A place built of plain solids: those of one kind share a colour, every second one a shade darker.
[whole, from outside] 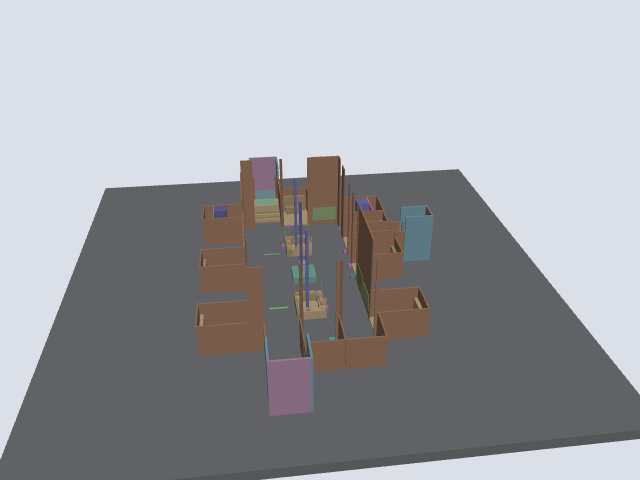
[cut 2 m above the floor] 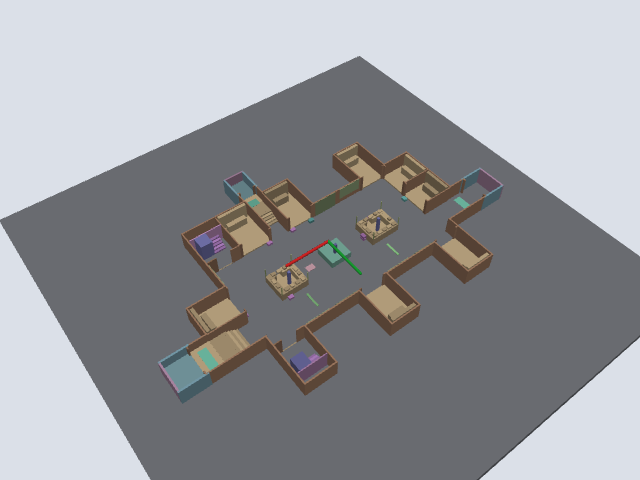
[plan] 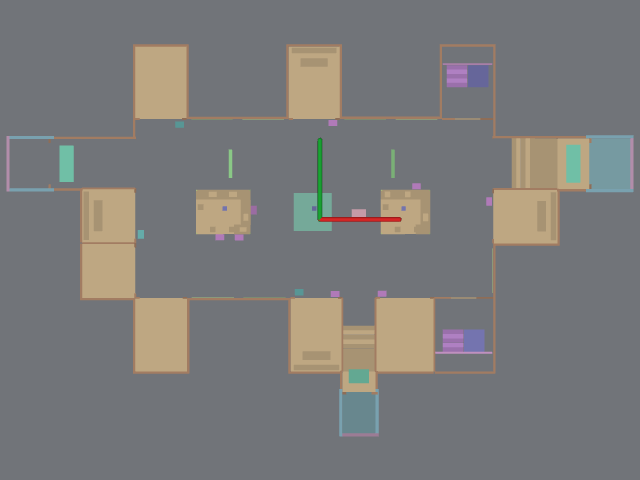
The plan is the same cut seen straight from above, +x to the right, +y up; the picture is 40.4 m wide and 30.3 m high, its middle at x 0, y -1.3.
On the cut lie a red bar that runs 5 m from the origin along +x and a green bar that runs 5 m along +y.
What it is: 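Galleried; 4 x 2 bays of 5.6 m, ceiling 8.8 m; aisles mid-bay 2.0 to 3.3 m broad; islands of stalls round the columns; counters 0.9 m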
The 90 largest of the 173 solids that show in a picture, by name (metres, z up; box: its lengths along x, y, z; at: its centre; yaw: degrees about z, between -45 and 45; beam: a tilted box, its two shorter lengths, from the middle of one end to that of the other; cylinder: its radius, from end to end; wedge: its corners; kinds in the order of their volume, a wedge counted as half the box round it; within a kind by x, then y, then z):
{
 "wall_1": {"box": [2.17, 0.15, 3.05], "at": [-16.06, 1.89, 1.48]},
 "wall_2": {"box": [2.17, 0.15, 3.05], "at": [-16.06, 5.14, 1.48]},
 "wall_3": {"box": [0.15, 3.58, 3.22], "at": [-15.08, -3.31, 1.56]},
 "wall_4": {"box": [0.15, 3.4, 3.22], "at": [-15.08, 0.23, 1.56]},
 "wall_5": {"box": [3.47, 0.15, 3.22], "at": [-13.42, -5.03, 1.56]},
 "wall_6": {"box": [3.35, 0.12, 3.22], "at": [-13.33, -1.5, 1.56]},
 "wall_7": {"box": [3.35, 0.12, 3.25], "at": [-13.33, 1.96, 1.57]},
 "wall_8": {"box": [3.43, 0.15, 3.25], "at": [-13.33, 5.14, 1.57]},
 "wall_9": {"box": [0.15, 4.76, 3.22], "at": [-11.73, -7.37, 1.56]},
 "wall_10": {"box": [0.15, 1.31, 8.84], "at": [-11.73, 5.72, 4.37]},
 "wall_11": {"box": [0.15, 4.68, 3.22], "at": [-11.73, 8.71, 1.56]},
 "wall_12": {"box": [3.53, 0.15, 3.22], "at": [-10.05, 10.98, 1.56]},
 "wall_13": {"box": [3.57, 0.15, 3.22], "at": [-10.03, -9.68, 1.56]},
 "wall_14": {"box": [0.15, 4.68, 3.22], "at": [-8.36, 8.71, 1.56]},
 "wall_15": {"box": [0.15, 4.76, 3.22], "at": [-8.32, -7.37, 1.56]},
 "wall_16": {"box": [6.45, 0.15, 8.84], "at": [-5.21, 6.42, 4.37]},
 "wall_17": {"box": [6.54, 0.15, 8.84], "at": [-5.12, -5.03, 4.37]},
 "wall_18": {"box": [0.15, 4.68, 3.22], "at": [-2.05, 8.71, 1.56]},
 "wall_19": {"box": [0.15, 4.76, 3.22], "at": [-1.93, -7.37, 1.56]},
 "wall_20": {"box": [3.53, 0.15, 3.22], "at": [-0.37, 10.98, 1.56]},
 "wall_21": {"box": [3.39, 0.15, 3.22], "at": [-0.31, -9.68, 1.56]},
 "wall_22": {"box": [0.15, 4.68, 3.22], "at": [1.32, 8.71, 1.56]},
 "wall_23": {"box": [0.12, 4.64, 4.01], "at": [1.41, -7.28, 1.96]},
 "wall_24": {"box": [0.12, 4.64, 4.01], "at": [3.5, -7.28, 1.96]},
 "wall_25": {"box": [6.45, 0.15, 8.84], "at": [4.47, 6.42, 4.37]},
 "wall_26": {"box": [3.65, 0.15, 3.22], "at": [5.36, -9.68, 1.56]},
 "wall_27": {"box": [0.12, 4.64, 3.45], "at": [7.22, -7.28, 1.68]},
 "wall_28": {"box": [0.15, 4.68, 3.45], "at": [7.63, 8.71, 1.68]},
 "wall_29": {"box": [1.06, 0.12, 8.84], "at": [7.75, -4.96, 4.37]},
 "wall_30": {"box": [3.83, 0.15, 3.45], "at": [9.16, -9.68, 1.68]},
 "wall_31": {"box": [3.53, 0.15, 3.45], "at": [9.32, 10.98, 1.68]},
 "wall_32": {"box": [1.06, 0.12, 8.84], "at": [10.4, -4.96, 4.37]},
 "wall_33": {"box": [0.15, 4.76, 3.45], "at": [11.01, -7.37, 1.68]},
 "wall_34": {"box": [0.15, 3.48, 8.84], "at": [11.01, -3.26, 4.37]},
 "wall_35": {"box": [0.15, 1.26, 8.84], "at": [11.01, 5.75, 4.37]},
 "wall_36": {"box": [0.15, 4.68, 3.45], "at": [11.01, 8.71, 1.68]},
 "wall_37": {"box": [4.06, 0.12, 4.15], "at": [12.96, 1.92, 2.02]},
 "wall_38": {"box": [4.14, 0.15, 4.15], "at": [12.96, 5.19, 2.02]},
 "wall_39": {"box": [4.18, 0.15, 3.22], "at": [13.05, -1.59, 1.56]},
 "wall_40": {"box": [0.15, 3.56, 3.22], "at": [15.07, 0.11, 1.56]},
 "wall_41": {"box": [2.19, 0.15, 3.95], "at": [16.05, 1.84, 1.93]},
 "wall_42": {"box": [2.19, 0.15, 3.95], "at": [16.05, 5.19, 1.93]},
 "piece_1": {"box": [0.35, 3.06, 2.05], "at": [-14.76, -3.23, 1.15]},
 "piece_2": {"box": [0.35, 3.06, 2.05], "at": [-14.76, 0.23, 1.15]},
 "piece_3": {"box": [0.55, 1.96, 0.95], "at": [-14.01, -3.23, 0.59]},
 "piece_4": {"box": [0.55, 1.96, 0.95], "at": [-14.01, 0.23, 0.59]},
 "piece_5": {"box": [3.35, 3.46, 0.22], "at": [-13.33, -3.23, 0.06]},
 "piece_6": {"box": [3.35, 3.46, 0.22], "at": [-13.33, 0.23, 0.06]},
 "piece_7": {"box": [3.23, 4.57, 0.22], "at": [-10.05, 8.62, 0.06]},
 "piece_8": {"box": [2.83, 0.35, 2.05], "at": [-10.05, 10.65, 1.15]},
 "piece_9": {"box": [2.87, 0.35, 2.05], "at": [-10.03, -9.35, 1.15]},
 "piece_10": {"box": [3.27, 4.64, 0.22], "at": [-10.03, -7.28, 0.06]},
 "piece_11": {"box": [0.62, 1.58, 0.95], "at": [-7.52, 0.47, 0.42]},
 "piece_12": {"box": [1.71, 0.62, 0.95], "at": [-6.98, -0.63, 0.42]},
 "piece_13": {"box": [3.41, 2.78, 0.17], "at": [-6.11, 0.47, 0.04]},
 "piece_14": {"box": [3.45, 0.62, 0.95], "at": [-6.11, 1.57, 0.42]},
 "piece_15": {"box": [0.62, 1.58, 0.95], "at": [-4.69, 0.47, 0.42]},
 "piece_16": {"box": [3.23, 4.57, 0.22], "at": [-0.37, 8.62, 0.06]},
 "piece_17": {"box": [2.83, 0.35, 2.05], "at": [-0.37, 10.65, 1.15]},
 "piece_18": {"box": [2.87, 0.35, 2.05], "at": [-0.22, -9.35, 1.15]},
 "piece_19": {"box": [3.27, 4.64, 0.22], "at": [-0.22, -7.28, 0.06]},
 "piece_20": {"box": [2.09, 1.3, 0.81], "at": [2.46, -10.25, 0.36]},
 "piece_21": {"box": [2.09, 1.44, 0.81], "at": [2.46, -8.88, 0.36]},
 "piece_22": {"box": [0.62, 1.58, 0.95], "at": [4.15, 0.47, 0.42]},
 "piece_23": {"box": [3.31, 0.35, 2.05], "at": [5.36, -9.35, 1.15]},
 "piece_24": {"box": [2.21, 0.55, 0.95], "at": [5.36, -8.6, 0.59]},
 "piece_25": {"box": [3.71, 4.64, 0.22], "at": [5.36, -7.28, 0.06]},
 "piece_26": {"box": [3.09, 2.78, 0.17], "at": [5.4, 0.47, 0.04]},
 "piece_27": {"box": [3.13, 0.62, 0.95], "at": [5.4, 1.57, 0.42]},
 "piece_28": {"box": [4.06, 3.44, 0.22], "at": [12.96, 0.2, 0.06]},
 "piece_29": {"box": [0.55, 1.94, 0.95], "at": [13.99, 0.2, 0.59]},
 "piece_30": {"box": [1.44, 3.2, 0.95], "at": [14.27, 3.52, 0.42]},
 "piece_31": {"box": [0.35, 3.04, 2.05], "at": [14.74, 0.2, 1.15]},
 "piece_32": {"box": [2.0, 3.2, 0.95], "at": [15.99, 3.52, 0.42]},
 "wing_1": {"box": [3.0, 0.2, 5.55], "at": [-18.29, 1.86, 2.73]},
 "wing_2": {"box": [3.0, 0.2, 5.55], "at": [-18.29, 5.17, 2.73]},
 "wing_3": {"box": [0.2, 3.0, 5.55], "at": [1.31, -12.2, 2.73]},
 "wing_4": {"box": [0.2, 3.0, 5.55], "at": [3.6, -12.2, 2.73]},
 "wing_5": {"box": [3.0, 0.2, 5.55], "at": [18.29, 1.82, 2.73]},
 "wing_6": {"box": [3.0, 0.2, 5.55], "at": [18.29, 5.22, 2.73]},
 "encl_1": {"box": [1.3, 1.4, 3.45], "at": [9.74, -7.66, 1.68]},
 "encl_2": {"box": [1.3, 1.4, 3.45], "at": [9.99, 9.04, 1.68]},
 "street_1": {"box": [2.09, 2.6, 0.81], "at": [2.46, -12.2, 0.36]},
 "street_2": {"box": [2.6, 3.2, 0.95], "at": [18.29, 3.52, 0.42]},
 "opp_1": {"box": [0.2, 3.5, 5.55], "at": [-19.69, 3.52, 2.73]},
 "opp_2": {"box": [2.49, 0.2, 5.55], "at": [2.46, -13.6, 2.73]},
 "opp_3": {"box": [0.2, 3.6, 5.55], "at": [19.69, 3.52, 2.73]},
 "basin_1": {"box": [2.4, 2.4, 0.8], "at": [-0.46, 0.47, 0.35]},
 "bar_1": {"box": [3.61, 0.12, 3.45], "at": [9.07, -8.41, 1.68]},
 "bar_2": {"box": [3.13, 0.12, 3.45], "at": [9.32, 9.8, 1.68]}
}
